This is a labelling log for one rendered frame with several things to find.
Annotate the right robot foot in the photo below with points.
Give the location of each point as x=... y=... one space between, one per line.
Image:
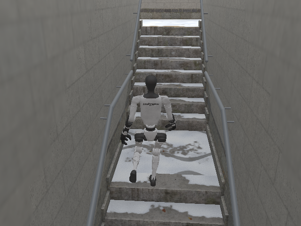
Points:
x=152 y=182

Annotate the robot left forearm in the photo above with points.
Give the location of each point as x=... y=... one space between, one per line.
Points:
x=127 y=126

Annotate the left robot upper arm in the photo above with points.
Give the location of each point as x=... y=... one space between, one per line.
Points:
x=133 y=108

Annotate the robot left hand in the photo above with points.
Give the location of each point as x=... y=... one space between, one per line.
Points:
x=123 y=137

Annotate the robot right hand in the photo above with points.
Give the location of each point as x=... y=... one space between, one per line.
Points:
x=168 y=125

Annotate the humanoid robot head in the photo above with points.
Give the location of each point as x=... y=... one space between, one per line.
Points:
x=151 y=82

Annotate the robot right forearm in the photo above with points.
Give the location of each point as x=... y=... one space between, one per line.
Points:
x=172 y=122

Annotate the right robot upper arm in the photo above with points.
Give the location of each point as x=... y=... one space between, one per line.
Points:
x=168 y=109

